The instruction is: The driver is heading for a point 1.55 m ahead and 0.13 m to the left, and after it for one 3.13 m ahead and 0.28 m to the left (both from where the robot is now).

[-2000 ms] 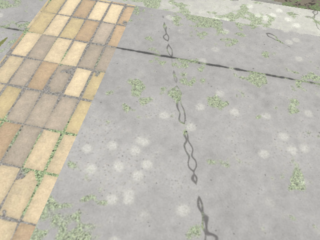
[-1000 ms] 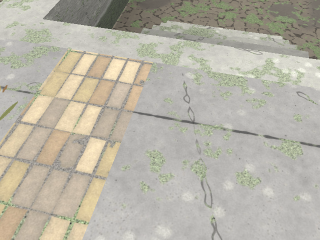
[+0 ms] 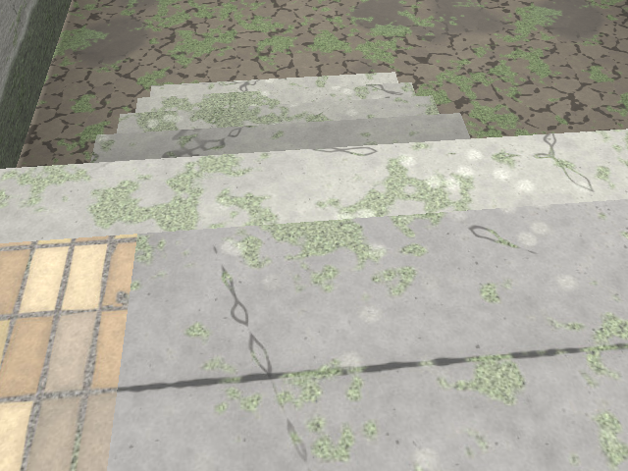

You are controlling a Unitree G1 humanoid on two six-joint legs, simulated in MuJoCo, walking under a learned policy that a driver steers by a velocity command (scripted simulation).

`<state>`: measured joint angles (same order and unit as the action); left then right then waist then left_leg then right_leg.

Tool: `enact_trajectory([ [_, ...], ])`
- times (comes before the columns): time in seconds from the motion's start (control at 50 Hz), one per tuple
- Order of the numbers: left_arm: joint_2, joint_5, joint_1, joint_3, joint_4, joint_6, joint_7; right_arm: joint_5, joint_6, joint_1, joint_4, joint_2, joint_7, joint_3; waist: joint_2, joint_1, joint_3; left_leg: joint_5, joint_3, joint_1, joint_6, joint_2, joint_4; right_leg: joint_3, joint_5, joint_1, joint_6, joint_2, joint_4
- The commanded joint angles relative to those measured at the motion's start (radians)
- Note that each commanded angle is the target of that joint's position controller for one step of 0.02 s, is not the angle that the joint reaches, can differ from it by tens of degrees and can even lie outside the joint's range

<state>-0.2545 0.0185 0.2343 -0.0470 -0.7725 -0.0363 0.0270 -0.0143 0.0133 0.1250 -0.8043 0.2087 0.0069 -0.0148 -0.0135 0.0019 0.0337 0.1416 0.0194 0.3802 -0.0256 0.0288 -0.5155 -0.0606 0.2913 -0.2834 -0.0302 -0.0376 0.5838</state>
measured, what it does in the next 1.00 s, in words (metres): shifts its weight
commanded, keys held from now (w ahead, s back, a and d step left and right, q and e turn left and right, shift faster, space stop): no key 1.00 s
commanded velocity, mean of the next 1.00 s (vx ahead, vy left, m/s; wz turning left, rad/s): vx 0.01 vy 0.00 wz -0.01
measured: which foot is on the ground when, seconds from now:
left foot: down 0.00-1.00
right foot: down 0.00-1.00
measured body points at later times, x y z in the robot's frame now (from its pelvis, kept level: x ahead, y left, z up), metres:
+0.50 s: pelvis +0.05 -0.02 +0.00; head +0.06 -0.02 +0.45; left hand +0.11 +0.23 -0.13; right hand +0.16 -0.27 -0.13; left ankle +0.08 +0.11 -0.73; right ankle +0.00 -0.15 -0.73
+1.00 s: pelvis +0.04 -0.03 +0.01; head +0.05 -0.03 +0.46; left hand +0.05 +0.21 -0.15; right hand +0.10 -0.28 -0.15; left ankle +0.08 +0.11 -0.73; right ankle +0.00 -0.15 -0.73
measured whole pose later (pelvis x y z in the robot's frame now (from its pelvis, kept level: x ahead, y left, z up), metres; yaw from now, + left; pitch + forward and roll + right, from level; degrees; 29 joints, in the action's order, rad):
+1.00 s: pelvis +0.04 -0.03 +0.01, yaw +2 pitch -2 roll +0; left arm -0.18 0.01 0.31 -0.02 -1.03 0.02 0.04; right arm 0.00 -0.02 0.15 -1.12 0.21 -0.04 -0.04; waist 0.01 -0.01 0.04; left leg 0.21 -0.03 0.28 0.02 -0.01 -0.51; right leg -0.01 0.34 -0.13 0.00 0.01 0.50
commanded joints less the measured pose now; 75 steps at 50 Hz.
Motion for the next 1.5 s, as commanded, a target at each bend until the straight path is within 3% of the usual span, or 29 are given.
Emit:
enact_trajectory([
  [0.02, -0.148, 0.006, 0.046, -0.036, 0.029, 0.013, 0.005, -0.001, 0.014, -0.017, 0.055, 0.113, -0.003, -0.028, -0.056, -0.029, -0.042, 0.291, -0.078, -0.039, 0.0, -0.064, 0.138, -0.055, 0.13, -0.024, 0.084, -0.047, -0.144],
  [0.06, -0.081, 0.008, 0.018, -0.019, 0.03, 0.035, 0.002, -0.003, 0.017, -0.034, 0.043, 0.116, -0.008, -0.029, -0.068, -0.02, -0.019, 0.164, -0.067, -0.135, 0.005, -0.059, 0.066, -0.048, 0.182, -0.11, 0.063, -0.035, -0.189],
  [0.14, -0.081, -0.004, 0.052, -0.019, 0.01, 0.065, 0.004, 0.004, 0.015, -0.008, 0.007, 0.106, -0.015, -0.03, -0.032, -0.012, -0.043, -0.004, -0.065, -0.147, -0.019, -0.063, 0.025, -0.028, -0.018, -0.046, 0.038, -0.022, -0.14],
  [0.32, -0.069, -0.011, 0.084, -0.015, -0.028, 0.06, 0.008, 0.013, -0.001, -0.009, -0.072, 0.112, -0.021, -0.039, 0.013, -0.003, -0.06, -0.156, -0.068, -0.19, -0.012, -0.068, -0.007, -0.005, -0.157, 0.001, 0.043, -0.005, -0.111],
  [0.86, -0.029, -0.012, 0.116, 0.006, -0.214, 0.061, 0.012, 0.016, -0.029, 0.003, -0.264, 0.105, -0.049, -0.044, 0.008, -0.012, 0.003, -0.075, -0.062, -0.218, 0.01, -0.058, 0.051, 0.028, -0.083, 0.01, 0.043, 0.014, -0.198],
  [1.14, -0.008, -0.014, 0.157, 0.02, -0.278, 0.061, 0.012, 0.017, -0.029, 0.05, -0.297, 0.091, -0.054, -0.035, 0.011, -0.01, 0.021, -0.051, -0.06, -0.209, 0.013, -0.054, 0.067, 0.038, -0.053, 0.002, 0.044, 0.02, -0.217],
  [1.5, 0.008, -0.017, 0.199, 0.028, -0.311, 0.06, 0.012, 0.019, -0.027, 0.098, -0.303, 0.076, -0.056, -0.025, 0.013, -0.006, 0.027, -0.065, -0.06, -0.203, 0.01, -0.051, 0.065, 0.047, -0.063, 0.002, 0.043, 0.023, -0.217],
])
Next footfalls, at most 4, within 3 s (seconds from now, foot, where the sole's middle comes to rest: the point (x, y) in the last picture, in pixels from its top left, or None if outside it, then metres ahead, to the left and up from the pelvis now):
2.64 right None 0.47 -0.11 -0.77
2.98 left None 0.41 0.11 -0.77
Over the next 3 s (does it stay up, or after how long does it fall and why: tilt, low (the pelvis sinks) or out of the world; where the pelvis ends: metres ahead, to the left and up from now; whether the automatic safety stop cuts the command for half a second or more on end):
stays up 0.36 -0.03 0.00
